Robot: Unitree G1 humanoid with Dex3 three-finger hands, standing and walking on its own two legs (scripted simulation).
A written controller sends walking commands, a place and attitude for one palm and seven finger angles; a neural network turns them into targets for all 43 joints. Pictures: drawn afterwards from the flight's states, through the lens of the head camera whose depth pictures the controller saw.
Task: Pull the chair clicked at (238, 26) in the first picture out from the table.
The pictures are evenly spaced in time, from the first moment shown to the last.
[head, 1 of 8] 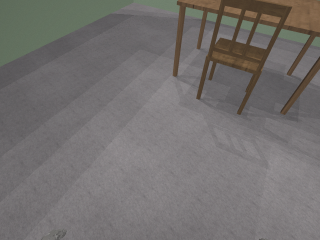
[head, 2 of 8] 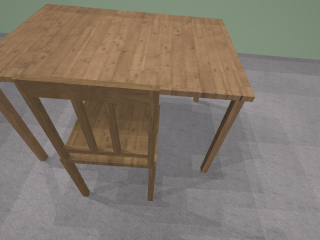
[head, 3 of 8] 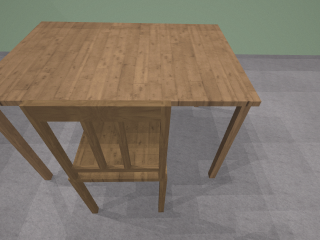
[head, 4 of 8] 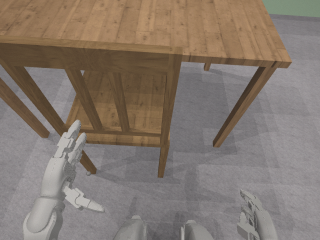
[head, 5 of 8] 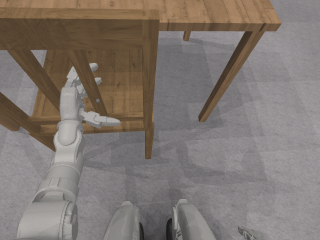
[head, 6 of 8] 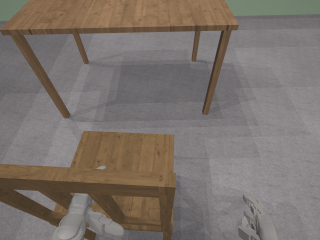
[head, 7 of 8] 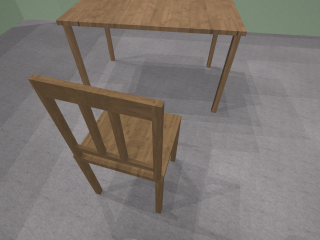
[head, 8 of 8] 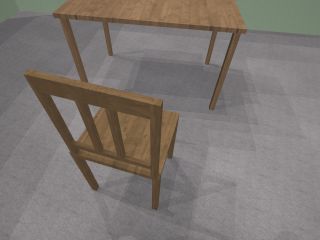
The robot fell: no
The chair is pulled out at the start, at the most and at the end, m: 0.00 0.64 0.64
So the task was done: yes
